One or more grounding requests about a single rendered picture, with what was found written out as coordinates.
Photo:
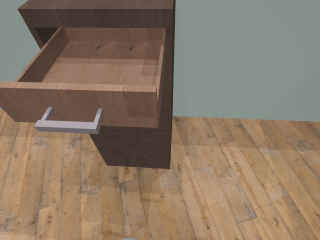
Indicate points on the handle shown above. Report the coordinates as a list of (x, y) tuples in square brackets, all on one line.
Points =
[(46, 125)]

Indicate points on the cabinet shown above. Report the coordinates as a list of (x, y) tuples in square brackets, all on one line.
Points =
[(124, 146)]

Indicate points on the drawer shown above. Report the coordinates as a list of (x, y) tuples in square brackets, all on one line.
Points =
[(82, 69)]

